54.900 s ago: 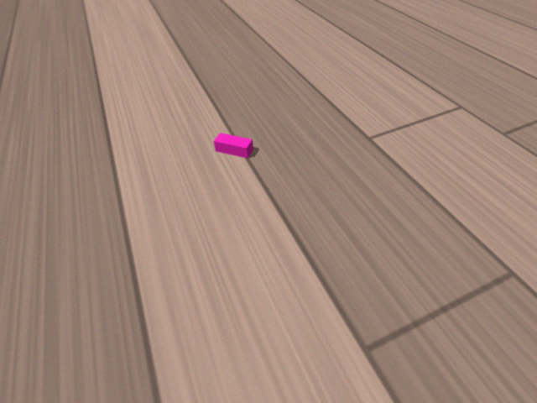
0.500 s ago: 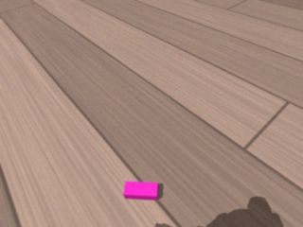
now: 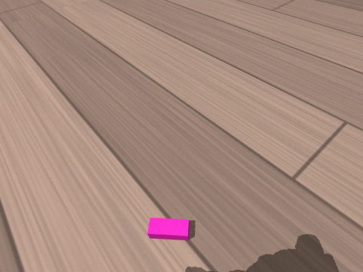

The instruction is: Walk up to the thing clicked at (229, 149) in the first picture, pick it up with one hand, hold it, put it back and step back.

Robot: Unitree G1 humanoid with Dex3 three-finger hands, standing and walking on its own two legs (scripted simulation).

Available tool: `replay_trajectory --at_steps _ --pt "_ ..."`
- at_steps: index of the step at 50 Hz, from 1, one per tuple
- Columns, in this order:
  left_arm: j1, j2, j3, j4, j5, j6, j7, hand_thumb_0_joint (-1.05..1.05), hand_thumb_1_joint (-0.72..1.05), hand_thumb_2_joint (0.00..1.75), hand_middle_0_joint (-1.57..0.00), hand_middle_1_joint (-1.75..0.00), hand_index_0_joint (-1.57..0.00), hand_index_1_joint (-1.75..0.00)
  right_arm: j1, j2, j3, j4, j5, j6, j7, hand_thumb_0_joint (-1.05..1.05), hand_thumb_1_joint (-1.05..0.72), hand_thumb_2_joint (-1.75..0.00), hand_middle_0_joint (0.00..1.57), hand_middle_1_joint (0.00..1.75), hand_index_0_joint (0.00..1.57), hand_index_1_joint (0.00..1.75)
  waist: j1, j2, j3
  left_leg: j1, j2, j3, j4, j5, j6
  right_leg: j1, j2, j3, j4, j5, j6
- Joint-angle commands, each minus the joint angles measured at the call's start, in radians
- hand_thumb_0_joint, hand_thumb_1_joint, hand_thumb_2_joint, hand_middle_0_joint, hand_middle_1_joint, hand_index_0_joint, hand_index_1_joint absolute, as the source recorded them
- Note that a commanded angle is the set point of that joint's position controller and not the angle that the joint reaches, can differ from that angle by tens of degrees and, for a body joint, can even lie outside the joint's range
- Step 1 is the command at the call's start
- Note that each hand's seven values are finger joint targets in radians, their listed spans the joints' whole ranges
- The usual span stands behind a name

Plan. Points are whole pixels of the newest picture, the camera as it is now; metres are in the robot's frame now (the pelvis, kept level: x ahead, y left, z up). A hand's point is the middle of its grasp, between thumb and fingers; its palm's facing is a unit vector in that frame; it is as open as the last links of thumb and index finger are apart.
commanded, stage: stand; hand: left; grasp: from above
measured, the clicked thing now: (169, 229) +0.48 +0.16 -0.74
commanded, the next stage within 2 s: rise first in 0.04 s
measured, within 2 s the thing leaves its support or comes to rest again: neither
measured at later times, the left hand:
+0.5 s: hand out of the picture +0.13 +0.26 -0.18, palm faces -0.08 -0.92 -0.37, open 11.1 cm
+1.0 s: hand out of the picture +0.21 +0.26 -0.35, palm faces -0.40 -0.61 -0.69, open 14.1 cm
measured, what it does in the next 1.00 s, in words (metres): lowers itself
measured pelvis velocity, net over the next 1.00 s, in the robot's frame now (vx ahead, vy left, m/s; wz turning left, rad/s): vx -0.06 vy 0.02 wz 0.07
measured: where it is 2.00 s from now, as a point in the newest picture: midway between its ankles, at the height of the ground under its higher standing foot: outside the picture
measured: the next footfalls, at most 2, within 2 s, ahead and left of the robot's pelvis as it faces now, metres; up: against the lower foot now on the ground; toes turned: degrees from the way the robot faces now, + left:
none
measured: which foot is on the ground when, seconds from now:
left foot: down 0.00-1.00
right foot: down 0.00-1.00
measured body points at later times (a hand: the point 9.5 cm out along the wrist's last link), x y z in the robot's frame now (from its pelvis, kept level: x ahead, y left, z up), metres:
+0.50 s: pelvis -0.02 +0.01 -0.03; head +0.04 +0.01 +0.42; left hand +0.13 +0.30 -0.15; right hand +0.10 -0.24 -0.15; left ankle -0.07 +0.14 -0.74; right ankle +0.04 -0.12 -0.74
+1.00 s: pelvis -0.06 +0.02 -0.19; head +0.10 +0.03 +0.23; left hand +0.23 +0.29 -0.30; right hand +0.13 -0.24 -0.31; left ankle -0.07 +0.14 -0.74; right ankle +0.04 -0.11 -0.74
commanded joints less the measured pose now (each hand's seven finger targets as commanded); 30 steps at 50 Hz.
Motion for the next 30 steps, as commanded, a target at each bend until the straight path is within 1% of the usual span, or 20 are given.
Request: replay_trajectory --at_steps 1,4,6,7,8,9,10,11,13,14,15,16,17,18,21,22,24,25,27,30 --pt "-0.029 0.216 0.044 -0.060 0.000 -0.024 0.013 0.00 0.90 0.90 -0.20 -0.30 -0.20 -0.30 -0.009 -0.206 -0.037 -0.054 0.005 -0.022 -0.016 0.00 -0.90 -0.90 0.20 0.30 0.20 0.30 0.002 -0.011 -0.105 -0.078 0.095 -0.052 -0.050 0.225 0.047 0.130 -0.131 0.104 -0.010 0.282 -0.029" --pt "-0.026 0.213 0.043 -0.061 0.000 -0.023 0.014 0.00 0.90 0.90 -0.20 -0.30 -0.20 -0.30 -0.014 -0.213 -0.038 -0.053 0.007 -0.023 -0.017 0.00 -0.90 -0.90 0.20 0.30 0.20 0.30 0.005 0.000 -0.111 -0.067 0.095 -0.053 -0.045 0.241 0.044 0.139 -0.129 0.103 -0.013 0.283 -0.028" --pt "-0.035 0.214 0.044 -0.063 0.001 -0.022 0.015 0.00 0.90 0.90 -0.20 -0.30 -0.20 -0.30 -0.016 -0.206 -0.037 -0.056 0.004 -0.020 -0.017 0.00 -0.90 -0.90 0.20 0.30 0.20 0.30 0.002 -0.009 -0.091 -0.087 0.093 -0.052 -0.049 0.210 0.045 0.132 -0.128 0.102 -0.019 0.257 -0.026" --pt "-0.040 0.216 0.045 -0.063 0.001 -0.021 0.015 0.00 0.82 0.98 -0.12 -0.38 -0.12 -0.38 -0.014 -0.205 -0.037 -0.057 0.004 -0.019 -0.018 0.00 -0.95 -0.93 0.20 0.31 0.21 0.31 0.002 -0.015 -0.082 -0.089 0.095 -0.053 -0.054 0.199 0.047 0.126 -0.132 0.107 -0.021 0.251 -0.029" --pt "-0.391 0.037 0.053 -0.414 -0.037 -0.106 0.029 0.00 0.79 1.01 -0.13 -0.46 -0.11 -0.46 -0.043 -0.023 0.011 -0.323 0.063 -0.077 -0.034 0.00 -1.00 -0.93 0.20 0.30 0.20 0.30 -0.101 -0.002 -0.010 -0.300 -0.052 0.051 0.055 0.109 0.049 -0.090 -0.029 -0.005 0.009 0.101 0.007" --pt "-0.425 0.090 0.075 -0.277 -0.036 -0.090 0.031 0.00 0.71 0.98 -0.15 -0.54 -0.12 -0.54 0.004 -0.055 0.005 -0.268 0.068 -0.082 -0.042 0.00 -0.92 -0.90 0.20 0.30 0.20 0.30 -0.070 -0.059 -0.049 -0.294 -0.050 0.051 0.073 0.078 0.060 -0.051 -0.026 -0.012 0.009 0.031 0.015" --pt "-0.268 0.193 0.136 -0.101 -0.012 -0.052 0.033 0.00 0.63 1.00 -0.14 -0.62 -0.11 -0.62 0.020 -0.086 -0.011 -0.252 0.061 -0.077 -0.045 0.00 -0.91 -0.90 0.20 0.30 0.20 0.30 -0.049 -0.082 -0.027 -0.333 -0.054 0.049 0.100 0.052 0.060 -0.081 -0.018 -0.027 0.025 -0.025 0.007" --pt "-0.190 0.186 0.154 -0.063 0.006 -0.039 0.014 0.00 0.55 1.00 -0.08 -0.70 -0.07 -0.70 0.026 -0.088 -0.028 -0.278 0.054 -0.071 -0.038 0.00 -0.90 -0.90 0.20 0.30 0.20 0.30 -0.010 -0.039 -0.041 -0.365 -0.054 0.055 0.130 0.061 0.051 -0.077 -0.019 -0.023 0.052 -0.026 0.000" --pt "-0.261 0.226 0.177 -0.144 0.056 -0.051 -0.015 0.00 0.39 1.01 -0.03 -0.86 -0.04 -0.86 0.070 -0.087 -0.060 -0.310 0.035 -0.084 -0.039 0.00 -0.88 -0.90 0.20 0.30 0.20 0.30 -0.015 -0.030 -0.189 -0.400 -0.056 0.040 0.197 0.103 0.048 -0.070 -0.024 -0.021 0.141 0.038 0.001" --pt "-0.187 0.245 0.202 -0.164 0.088 -0.049 -0.029 0.00 0.31 1.01 0.00 -0.94 -0.02 -0.94 0.078 -0.084 -0.071 -0.341 0.028 -0.094 -0.036 0.00 -0.88 -0.89 0.20 0.30 0.20 0.30 -0.001 0.010 -0.285 -0.419 -0.068 0.038 0.237 0.153 0.046 -0.032 -0.033 -0.024 0.189 0.095 0.000" --pt "-0.063 0.214 0.203 -0.135 0.099 -0.035 -0.037 0.00 0.23 0.99 0.00 -1.02 -0.04 -1.01 0.102 -0.076 -0.073 -0.355 0.028 -0.098 -0.034 0.00 -0.91 -0.90 0.20 0.30 0.20 0.30 0.015 0.001 -0.330 -0.443 -0.072 0.032 0.266 0.182 0.040 -0.018 -0.035 -0.020 0.218 0.132 -0.003" --pt "-0.032 0.221 0.214 -0.191 0.114 -0.028 -0.038 0.00 0.15 1.01 -0.01 -1.05 -0.03 -1.03 0.099 -0.072 -0.079 -0.391 0.030 -0.102 -0.030 0.00 -0.92 -0.90 0.20 0.30 0.20 0.30 0.042 0.019 -0.371 -0.451 -0.077 0.033 0.275 0.202 0.034 0.014 -0.036 -0.022 0.234 0.146 -0.006" --pt "0.017 0.191 0.205 -0.223 0.117 -0.011 -0.033 0.00 0.07 1.00 -0.02 -1.06 -0.04 -1.04 0.090 -0.062 -0.080 -0.419 0.033 -0.104 -0.029 0.00 -0.93 -0.91 0.20 0.30 0.20 0.30 0.053 0.043 -0.383 -0.452 -0.084 0.037 0.271 0.203 0.028 0.026 -0.036 -0.017 0.228 0.147 -0.008" --pt "0.003 0.186 0.195 -0.266 0.132 0.011 -0.022 0.00 -0.01 1.00 -0.02 -1.07 -0.04 -1.04 0.071 -0.062 -0.080 -0.451 0.035 -0.103 -0.032 0.00 -0.91 -0.90 0.20 0.30 0.20 0.30 0.048 0.053 -0.394 -0.448 -0.085 0.036 0.265 0.202 0.025 0.027 -0.033 -0.016 0.225 0.144 -0.008" --pt "-0.114 0.126 0.140 -0.301 0.154 0.090 0.004 0.00 -0.25 0.99 -0.06 -1.04 -0.06 -1.03 0.032 -0.062 -0.076 -0.497 0.042 -0.106 -0.031 0.00 -0.92 -0.90 0.20 0.30 0.20 0.30 0.000 -0.023 -0.258 -0.523 -0.068 0.013 0.290 0.099 0.030 -0.117 -0.018 -0.038 0.224 0.016 -0.007" --pt "-0.097 0.129 0.143 -0.314 0.164 0.108 0.010 0.00 -0.33 1.01 -0.05 -1.03 -0.05 -1.04 0.021 -0.060 -0.079 -0.519 0.042 -0.111 -0.030 0.00 -0.90 -0.90 0.20 0.30 0.20 0.30 0.009 -0.039 -0.249 -0.538 -0.062 0.008 0.309 0.070 0.031 -0.148 -0.015 -0.044 0.238 -0.024 -0.006" --pt "-0.088 0.083 0.111 -0.345 0.164 0.124 0.014 0.00 -0.44 1.01 -0.06 -1.03 -0.05 -1.04 0.031 -0.053 -0.079 -0.536 0.039 -0.124 -0.025 0.00 -0.88 -0.90 0.20 0.30 0.20 0.30 -0.007 -0.066 -0.237 -0.587 -0.060 0.006 0.349 -0.003 0.036 -0.236 -0.009 -0.047 0.273 -0.103 -0.005" --pt "-0.080 0.079 0.111 -0.383 0.164 0.124 0.016 0.00 -0.50 0.98 -0.07 -1.05 -0.07 -1.05 0.036 -0.052 -0.079 -0.543 0.038 -0.134 -0.024 0.00 -0.88 -0.89 0.20 0.30 0.20 0.30 -0.009 -0.060 -0.247 -0.611 -0.056 0.000 0.366 -0.016 0.033 -0.257 -0.009 -0.050 0.301 -0.114 -0.005" --pt "-0.060 0.110 0.142 -0.458 0.184 0.114 0.022 0.00 -0.51 0.99 -0.06 -1.05 -0.05 -1.05 0.054 -0.048 -0.084 -0.563 0.035 -0.150 -0.023 0.00 -0.87 -0.89 0.20 0.30 0.20 0.30 -0.003 -0.032 -0.322 -0.638 -0.061 0.005 0.428 0.017 0.032 -0.268 -0.017 -0.044 0.357 -0.082 -0.006" --pt "-0.052 0.107 0.129 -0.567 0.222 0.087 0.028 0.00 -0.55 1.02 -0.07 -1.04 -0.05 -1.05 0.054 -0.038 -0.084 -0.584 0.029 -0.170 -0.023 0.00 -0.89 -0.90 0.20 0.30 0.20 0.30 -0.012 0.007 -0.361 -0.694 -0.057 0.000 0.522 0.053 0.025 -0.360 -0.022 -0.038 0.464 -0.054 -0.014"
